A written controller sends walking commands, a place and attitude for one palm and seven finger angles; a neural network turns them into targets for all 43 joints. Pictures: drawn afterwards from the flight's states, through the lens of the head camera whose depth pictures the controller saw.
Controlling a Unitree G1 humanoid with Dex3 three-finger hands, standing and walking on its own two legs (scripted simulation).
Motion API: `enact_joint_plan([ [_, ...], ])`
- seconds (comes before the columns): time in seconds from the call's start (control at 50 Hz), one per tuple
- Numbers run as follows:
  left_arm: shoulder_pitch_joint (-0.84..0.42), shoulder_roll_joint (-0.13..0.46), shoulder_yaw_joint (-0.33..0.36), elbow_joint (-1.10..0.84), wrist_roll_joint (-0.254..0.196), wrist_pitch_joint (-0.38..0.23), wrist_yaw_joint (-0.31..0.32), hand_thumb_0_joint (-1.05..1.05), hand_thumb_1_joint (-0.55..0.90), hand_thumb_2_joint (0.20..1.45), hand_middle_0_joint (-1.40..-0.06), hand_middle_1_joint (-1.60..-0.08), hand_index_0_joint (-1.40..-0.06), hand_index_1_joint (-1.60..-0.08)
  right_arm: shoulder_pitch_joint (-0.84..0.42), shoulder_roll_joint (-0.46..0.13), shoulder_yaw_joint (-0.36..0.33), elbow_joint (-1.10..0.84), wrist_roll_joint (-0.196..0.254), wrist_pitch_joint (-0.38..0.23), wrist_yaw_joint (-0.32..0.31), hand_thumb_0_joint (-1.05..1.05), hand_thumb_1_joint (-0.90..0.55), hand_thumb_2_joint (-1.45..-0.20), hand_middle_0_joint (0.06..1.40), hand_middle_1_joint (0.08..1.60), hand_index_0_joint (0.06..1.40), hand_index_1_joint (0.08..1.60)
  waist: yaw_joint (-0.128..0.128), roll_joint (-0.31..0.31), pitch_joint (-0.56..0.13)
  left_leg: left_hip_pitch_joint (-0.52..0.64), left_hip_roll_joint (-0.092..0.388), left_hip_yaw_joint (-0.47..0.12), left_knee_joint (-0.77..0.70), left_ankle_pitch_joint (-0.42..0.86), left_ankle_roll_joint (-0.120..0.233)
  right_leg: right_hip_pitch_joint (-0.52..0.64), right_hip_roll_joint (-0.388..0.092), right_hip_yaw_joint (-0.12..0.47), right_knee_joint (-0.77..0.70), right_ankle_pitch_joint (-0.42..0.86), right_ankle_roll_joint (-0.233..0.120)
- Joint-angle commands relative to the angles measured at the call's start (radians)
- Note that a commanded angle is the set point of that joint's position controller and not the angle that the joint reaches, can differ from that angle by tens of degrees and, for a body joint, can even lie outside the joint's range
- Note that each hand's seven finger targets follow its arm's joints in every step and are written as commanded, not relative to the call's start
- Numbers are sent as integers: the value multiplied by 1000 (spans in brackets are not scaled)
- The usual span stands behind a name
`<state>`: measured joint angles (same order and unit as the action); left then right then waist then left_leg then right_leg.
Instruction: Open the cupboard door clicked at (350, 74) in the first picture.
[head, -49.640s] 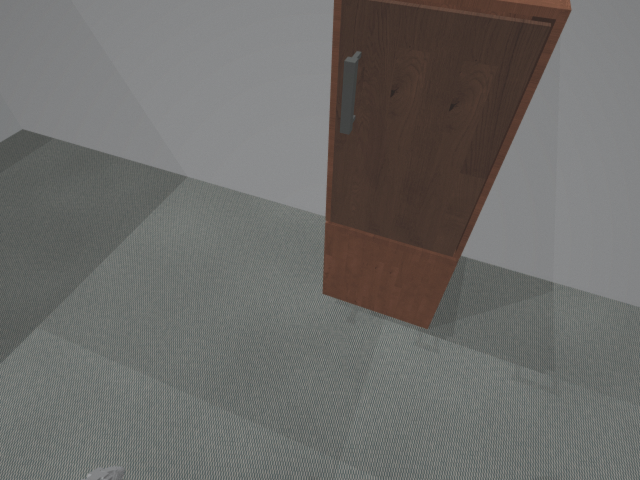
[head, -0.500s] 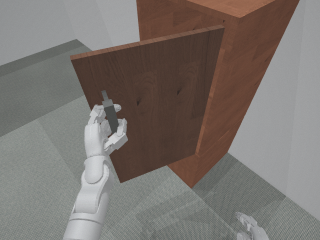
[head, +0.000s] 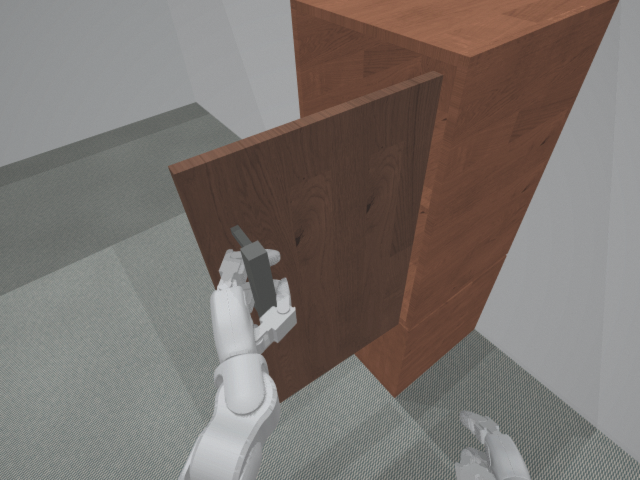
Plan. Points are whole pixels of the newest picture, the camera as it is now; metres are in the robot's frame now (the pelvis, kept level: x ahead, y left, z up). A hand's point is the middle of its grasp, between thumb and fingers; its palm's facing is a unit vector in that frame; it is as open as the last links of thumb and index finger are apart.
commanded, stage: open thumb and fingers to let go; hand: left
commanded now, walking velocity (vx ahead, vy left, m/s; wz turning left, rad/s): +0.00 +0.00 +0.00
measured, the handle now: (256, 283) +0.33 +0.10 +0.10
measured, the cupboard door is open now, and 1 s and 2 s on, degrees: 87 84 86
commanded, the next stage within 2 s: slide the hand sideways off the handle in 0.74 s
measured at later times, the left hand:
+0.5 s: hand (269, 310) +0.28 +0.08 +0.11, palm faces +0.33 -0.94 +0.01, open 13.4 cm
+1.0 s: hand (262, 328) +0.26 +0.08 +0.10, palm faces -0.09 -0.99 -0.07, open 16.3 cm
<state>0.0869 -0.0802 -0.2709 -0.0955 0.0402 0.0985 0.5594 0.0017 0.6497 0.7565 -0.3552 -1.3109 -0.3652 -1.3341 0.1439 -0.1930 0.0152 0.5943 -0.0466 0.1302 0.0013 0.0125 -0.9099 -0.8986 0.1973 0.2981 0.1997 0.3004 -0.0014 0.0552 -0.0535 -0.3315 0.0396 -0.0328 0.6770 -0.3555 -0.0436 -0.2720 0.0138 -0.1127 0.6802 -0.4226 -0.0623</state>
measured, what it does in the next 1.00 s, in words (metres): stands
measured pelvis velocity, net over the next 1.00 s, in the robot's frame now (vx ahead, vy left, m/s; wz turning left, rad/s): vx -0.03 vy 0.04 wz -0.01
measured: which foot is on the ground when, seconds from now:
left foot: down 0.00-1.00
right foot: down 0.00-1.00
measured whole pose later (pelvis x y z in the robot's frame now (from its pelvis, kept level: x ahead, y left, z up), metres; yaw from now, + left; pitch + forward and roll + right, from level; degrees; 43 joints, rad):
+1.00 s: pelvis -0.03 +0.04 +0.00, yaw -1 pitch +0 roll +0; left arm -0.02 0.04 -0.26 0.04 0.00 -0.06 0.17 -0.02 -0.50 0.30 -0.21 -0.40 -0.12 -0.41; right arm 0.20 -0.18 0.04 0.56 0.00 0.10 -0.01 0.01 -0.91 -0.90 0.20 0.30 0.20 0.30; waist 0.02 0.04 -0.03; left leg -0.38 0.00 0.00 0.71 -0.33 0.00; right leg -0.33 -0.02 -0.08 0.70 -0.38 -0.02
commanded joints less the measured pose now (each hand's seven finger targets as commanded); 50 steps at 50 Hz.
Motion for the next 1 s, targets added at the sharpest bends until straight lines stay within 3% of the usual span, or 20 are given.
enact_joint_plan([
  [0.0,-221,-91,32,-194,19,-98,9,0,550,750,-375,-1313,-375,-1313,-128,-61,-24,-165,2,-68,-13,0,-900,-900,200,300,200,300,14,-175,-189,64,-65,25,-19,257,58,52,-78,126,-152,553,73],
  [0.14,-244,-55,53,-163,23,-152,-17,0,60,540,-340,-1260,-340,-1260,-112,-66,-30,-153,3,-86,-23,0,-900,-900,200,300,200,300,13,-171,-166,64,-62,26,-32,231,61,39,-80,138,-178,467,71],
  [0.22,-273,-79,39,-146,22,-172,-14,0,-220,420,-320,-1230,-320,-1230,-112,-66,-31,-155,0,-100,-25,0,-900,-900,200,300,200,300,12,-166,-165,66,-63,28,-36,219,64,23,-78,137,-183,419,69],
  [0.24,-259,-62,56,-129,20,-173,-13,0,-290,390,-315,-1222,-315,-1222,-110,-66,-31,-152,2,-100,-25,0,-900,-900,200,300,200,300,19,-182,-160,63,-62,26,-40,214,63,28,-76,135,-190,402,67],
  [0.3,-270,-80,45,-132,20,-178,-7,0,-500,300,-300,-1200,-300,-1200,-116,-62,-31,-154,1,-101,-24,0,-900,-900,200,300,200,300,18,-150,-159,75,-61,34,-44,221,64,23,-73,127,-187,398,62],
  [0.34,-279,-85,36,-104,27,-174,-5,0,-500,300,-300,-1200,-300,-1200,-117,-65,-29,-149,3,-100,-22,0,-900,-900,200,300,200,300,12,-169,-133,76,-59,32,-47,210,65,3,-67,118,-196,354,59],
  [0.44,-350,-92,30,-79,30,-172,1,0,-500,300,-258,-950,-258,-950,-127,-64,-27,-141,2,-96,-25,0,-900,-900,200,300,200,300,6,-145,-118,91,-59,34,-52,191,66,-25,-59,112,-212,265,49],
  [0.54,-359,-110,18,-55,37,-161,11,0,-500,300,-217,-700,-217,-700,-125,-65,-28,-146,5,-88,-18,0,-900,-900,200,300,200,300,12,-134,-140,95,-49,27,-61,208,63,-30,-37,75,-174,262,34],
  [0.58,-414,-137,-3,-60,40,-153,21,0,-500,300,-200,-600,-200,-600,-132,-64,-25,-145,6,-82,-14,0,-900,-900,200,300,200,300,4,-101,-141,97,-45,21,-65,206,61,-48,-32,61,-155,245,28],
  [0.64,-419,-147,-10,-46,47,-135,38,0,-500,300,-175,-450,-175,-450,-134,-63,-28,-144,5,-76,-7,0,-900,-900,200,300,200,300,12,-77,-162,97,-38,13,-64,218,55,-53,-21,44,-127,249,18],
  [0.7,-430,-170,-18,-35,41,-112,47,0,-500,300,-150,-300,-150,-300,-142,-64,-26,-149,7,-66,0,0,-900,-900,200,300,200,300,16,-93,-174,81,-37,10,-64,221,53,-53,-16,33,-109,250,15],
  [0.72,-441,-166,-14,-32,41,-107,50,0,-500,300,-150,-300,-150,-300,-142,-64,-27,-148,6,-65,-1,0,-900,-900,200,300,200,300,12,-115,-178,82,-36,10,-61,222,54,-52,-16,34,-111,250,17],
  [0.76,-411,-178,-15,-19,35,-95,52,0,-500,300,-150,-300,-150,-300,-151,-61,-24,-150,8,-57,3,0,-900,-900,200,300,200,300,25,-97,-171,76,-33,8,-69,220,50,-50,-13,28,-104,240,12],
  [0.82,-457,-183,-11,-24,32,-85,62,0,-500,300,-150,-300,-150,-300,-154,-62,-24,-148,7,-53,4,0,-900,-900,200,300,200,300,18,-110,-174,75,-33,9,-63,212,51,-57,-13,30,-109,227,14],
  [0.84,-417,-84,-213,-7,122,-138,-160,0,-500,300,-150,-300,-150,-300,-56,-96,-24,-120,7,-43,10,0,-900,-900,200,300,200,300,-74,-187,-82,90,-36,6,-73,238,69,-105,-17,69,-102,306,24],
  [0.86,-478,5,-120,-99,79,-196,-278,0,-500,300,-150,-300,-150,-300,-47,-96,-34,-160,20,-44,-1,0,-900,-900,200,300,200,300,-39,-116,-197,103,-39,14,-66,258,73,-68,-18,71,-76,353,20],
  [0.88,-465,32,-120,-121,60,-230,-369,0,-500,300,-150,-300,-150,-300,-50,-94,-29,-179,24,-50,-12,0,-900,-900,200,300,200,300,-29,-69,-252,130,-43,17,-57,274,75,-42,-20,74,-62,380,15],
  [0.92,-432,18,-137,-114,-16,-260,-514,0,-500,300,-150,-300,-150,-300,-47,-88,-16,-205,45,-78,-21,0,-900,-900,200,300,200,300,-41,-50,-231,132,-46,10,-50,257,78,-59,-19,64,-63,371,16],
  [0.94,-411,16,-109,-109,-66,-257,-548,0,-500,300,-150,-300,-150,-300,-54,-86,-9,-218,57,-94,-26,0,-900,-900,200,300,200,300,-36,-44,-209,123,-42,4,-60,222,73,-66,-14,56,-71,329,15],
  [0.98,-401,-8,-69,-89,-138,-235,-553,0,-500,300,-150,-300,-150,-300,-77,-89,2,-227,68,-122,-33,0,-900,-900,200,300,200,300,-33,-76,-131,84,-40,-11,-83,122,65,-103,-6,40,-97,212,25],
])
